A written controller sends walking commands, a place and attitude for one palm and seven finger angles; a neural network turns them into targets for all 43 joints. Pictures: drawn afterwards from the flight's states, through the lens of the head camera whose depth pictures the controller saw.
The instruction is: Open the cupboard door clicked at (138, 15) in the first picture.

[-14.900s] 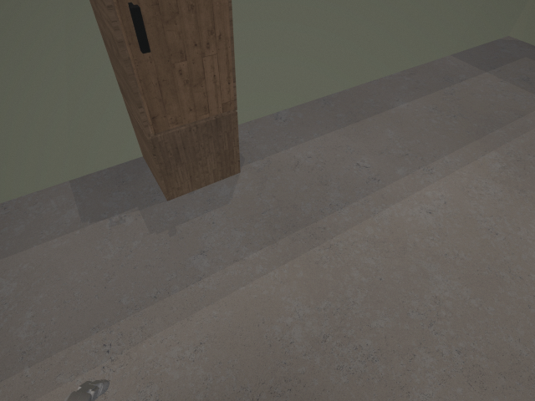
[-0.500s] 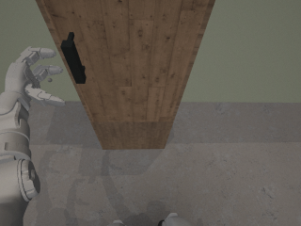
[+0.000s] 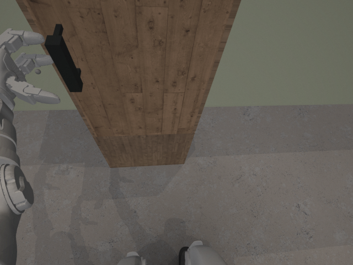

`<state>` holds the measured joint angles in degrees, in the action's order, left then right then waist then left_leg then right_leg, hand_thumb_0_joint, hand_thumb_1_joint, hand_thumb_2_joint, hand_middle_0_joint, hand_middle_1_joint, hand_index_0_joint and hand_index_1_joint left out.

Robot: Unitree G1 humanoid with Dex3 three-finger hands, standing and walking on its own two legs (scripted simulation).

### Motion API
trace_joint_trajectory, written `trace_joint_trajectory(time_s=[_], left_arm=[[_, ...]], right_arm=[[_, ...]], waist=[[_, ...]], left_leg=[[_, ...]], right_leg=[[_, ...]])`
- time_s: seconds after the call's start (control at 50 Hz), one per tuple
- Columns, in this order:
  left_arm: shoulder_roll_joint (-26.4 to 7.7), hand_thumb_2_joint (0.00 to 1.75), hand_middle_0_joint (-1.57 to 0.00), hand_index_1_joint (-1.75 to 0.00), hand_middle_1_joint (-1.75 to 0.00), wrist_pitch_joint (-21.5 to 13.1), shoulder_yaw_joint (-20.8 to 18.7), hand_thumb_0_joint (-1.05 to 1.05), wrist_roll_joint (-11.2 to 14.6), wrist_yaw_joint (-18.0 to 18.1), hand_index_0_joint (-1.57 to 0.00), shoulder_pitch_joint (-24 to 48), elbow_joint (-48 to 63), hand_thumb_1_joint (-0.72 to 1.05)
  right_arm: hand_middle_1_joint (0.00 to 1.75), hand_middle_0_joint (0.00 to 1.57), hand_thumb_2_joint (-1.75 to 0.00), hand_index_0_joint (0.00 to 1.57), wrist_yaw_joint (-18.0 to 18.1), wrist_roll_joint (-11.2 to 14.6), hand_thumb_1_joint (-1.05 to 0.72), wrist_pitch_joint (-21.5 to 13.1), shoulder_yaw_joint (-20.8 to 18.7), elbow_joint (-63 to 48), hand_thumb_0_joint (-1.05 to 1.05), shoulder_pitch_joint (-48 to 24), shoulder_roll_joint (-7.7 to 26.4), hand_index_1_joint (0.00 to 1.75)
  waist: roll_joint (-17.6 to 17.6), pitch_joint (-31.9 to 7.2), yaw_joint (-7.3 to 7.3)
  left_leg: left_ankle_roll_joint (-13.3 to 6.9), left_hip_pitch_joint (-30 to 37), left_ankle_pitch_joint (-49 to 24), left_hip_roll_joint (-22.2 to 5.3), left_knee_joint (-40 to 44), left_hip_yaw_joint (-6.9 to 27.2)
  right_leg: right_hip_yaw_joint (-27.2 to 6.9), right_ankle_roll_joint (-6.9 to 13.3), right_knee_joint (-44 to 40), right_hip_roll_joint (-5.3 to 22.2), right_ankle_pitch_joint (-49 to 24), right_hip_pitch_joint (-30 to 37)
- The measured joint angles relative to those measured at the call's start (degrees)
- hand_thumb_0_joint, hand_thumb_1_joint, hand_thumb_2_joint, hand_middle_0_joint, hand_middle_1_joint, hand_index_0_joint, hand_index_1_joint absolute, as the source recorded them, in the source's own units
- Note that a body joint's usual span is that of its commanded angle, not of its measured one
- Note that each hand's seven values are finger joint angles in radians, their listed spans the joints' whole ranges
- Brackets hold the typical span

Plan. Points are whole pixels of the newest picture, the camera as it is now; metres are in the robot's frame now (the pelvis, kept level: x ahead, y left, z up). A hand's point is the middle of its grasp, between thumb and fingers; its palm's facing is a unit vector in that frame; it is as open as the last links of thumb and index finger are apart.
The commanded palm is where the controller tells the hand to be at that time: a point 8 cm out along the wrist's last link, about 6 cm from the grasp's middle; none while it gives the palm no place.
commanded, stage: move the hooked fingers beside the handle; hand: left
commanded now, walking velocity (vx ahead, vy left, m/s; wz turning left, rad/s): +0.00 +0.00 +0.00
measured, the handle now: (68, 59) +0.54 +0.20 +0.10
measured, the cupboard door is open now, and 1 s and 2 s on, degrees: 0 0 0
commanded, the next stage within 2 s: slide the fingers in behind the handle in 1.36 s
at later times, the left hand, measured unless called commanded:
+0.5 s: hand (27, 81) +0.47 +0.26 +0.11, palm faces -0.01 -1.00 +0.00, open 14.0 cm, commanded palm +0.46 +0.30 +0.10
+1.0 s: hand (36, 72) +0.50 +0.25 +0.11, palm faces +0.00 -1.00 +0.00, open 14.0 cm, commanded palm +0.47 +0.30 +0.10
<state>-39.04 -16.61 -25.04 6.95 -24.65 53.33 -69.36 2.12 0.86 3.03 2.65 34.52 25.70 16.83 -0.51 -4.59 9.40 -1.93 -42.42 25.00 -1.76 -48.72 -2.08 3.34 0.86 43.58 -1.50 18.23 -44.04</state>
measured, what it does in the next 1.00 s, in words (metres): stands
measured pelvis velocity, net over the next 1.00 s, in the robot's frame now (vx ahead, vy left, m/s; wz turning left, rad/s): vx -0.01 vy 0.01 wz -0.02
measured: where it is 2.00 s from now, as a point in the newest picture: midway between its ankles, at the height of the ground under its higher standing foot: outside the picture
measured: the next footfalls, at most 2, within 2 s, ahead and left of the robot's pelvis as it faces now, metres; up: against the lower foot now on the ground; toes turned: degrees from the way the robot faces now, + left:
none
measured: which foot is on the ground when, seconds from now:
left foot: down 0.00-1.00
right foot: down 0.00-1.00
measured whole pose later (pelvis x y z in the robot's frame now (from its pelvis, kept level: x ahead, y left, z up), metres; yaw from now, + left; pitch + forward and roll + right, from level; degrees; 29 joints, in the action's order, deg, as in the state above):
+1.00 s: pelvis -0.01 +0.01 +0.00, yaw -1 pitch +19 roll -3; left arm -39.7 -17.8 -27.9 6.7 -24.4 52.9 -68.9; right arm 1.9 0.7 3.7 3.6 33.8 26.3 16.4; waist -0.2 -4.6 10.4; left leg -2.6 -44.2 25.7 -2.0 -50.8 -2.8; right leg 2.5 0.3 44.9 -1.8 18.2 -45.8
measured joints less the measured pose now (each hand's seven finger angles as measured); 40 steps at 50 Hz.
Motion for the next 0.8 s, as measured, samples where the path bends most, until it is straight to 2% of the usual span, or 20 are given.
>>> trace_joint_trajectory(time_s=[0.06,0.16,0.32,0.48,0.58,0.68,0.8], left_arm=[[1.2,0.3,-0.29,-1.22,-1.2,-0.2,-0.1,-0.01,1.0,0.2,-0.32,-1.0,1.0,-0.5],[2.7,0.3,-0.3,-1.21,-1.2,-0.5,-0.5,-0.01,0.8,0.3,-0.3,-2.9,2.4,-0.5],[2.5,0.3,-0.3,-1.2,-1.2,-0.9,-1.7,-0.01,0.6,0.6,-0.3,-4.8,3.2,-0.5],[2.7,0.3,-0.3,-1.2,-1.2,-0.6,0.5,-0.01,2.2,-1.1,-0.3,-4.6,2.3,-0.5],[2.9,0.3,-0.3,-1.2,-1.2,-0.3,2.0,-0.01,1.6,-0.5,-0.3,-3.0,1.3,-0.5],[3.4,0.3,-0.3,-1.2,-1.2,-1.8,1.1,-0.01,1.3,0.4,-0.3,-1.4,1.8,-0.5],[1.3,0.3,-0.3,-1.2,-1.2,-0.4,1.3,-0.01,-0.5,1.3,-0.3,2.3,-1.9,-0.5]], right_arm=[[0.3,0.2,-0.9,0.2,-0.3,0.0,-0.91,0.5,0.0,0.1,0.0,0.0,-0.3,0.3],[0.3,0.2,-0.9,0.2,-0.6,0.1,-0.91,1.0,0.0,-0.3,0.0,-0.4,-0.7,0.3],[0.3,0.2,-0.9,0.2,-0.5,0.3,-0.91,1.3,0.1,-1.6,0.0,-1.7,-0.9,0.3],[0.3,0.2,-0.9,0.2,-0.3,0.7,-0.91,1.2,0.3,-1.3,0.0,-2.3,-0.6,0.3],[0.3,0.2,-0.9,0.2,0.1,0.5,-0.91,0.4,0.4,-1.3,0.0,-3.0,-0.3,0.3],[0.3,0.2,-0.9,0.2,0.2,0.3,-0.91,-0.3,0.4,-0.4,0.0,-3.4,-0.2,0.3],[0.3,0.2,-0.9,0.2,0.2,0.2,-0.91,-0.4,0.8,-0.4,0.0,-2.5,0.0,0.3]], waist=[[0.0,-0.1,-0.38],[0.1,-0.7,-0.5],[0.1,-0.8,-0.64],[0.1,-0.8,-1.84],[0.4,0.0,-1.59],[0.7,0.2,-0.92],[0.3,0.2,0.55]], left_leg=[[-0.1,0.4,0.2,-0.1,0.0,-0.1],[-0.1,1.1,0.4,-0.2,0.1,-0.2],[-0.3,2.3,0.6,-0.2,0.1,-0.5],[-0.4,2.9,0.4,0.2,0.0,0.0],[-0.5,1.4,0.2,0.5,-0.9,0.6],[-0.5,0.1,0.2,0.5,-1.9,0.6],[-0.6,-1.2,0.5,0.4,-2.5,0.6]], right_leg=[[-0.1,-0.1,-0.1,-0.1,0.1,0.3],[-0.2,-0.1,-0.3,-0.2,0.2,1.1],[-0.6,-0.2,-0.3,-0.3,0.3,2.1],[-0.1,-0.4,-0.3,0.1,0.3,3.0],[0.5,-0.4,0.4,0.5,0.2,2.0],[0.5,-0.5,1.1,0.6,0.1,0.7],[0.5,-0.5,1.6,0.5,0.2,-0.5]])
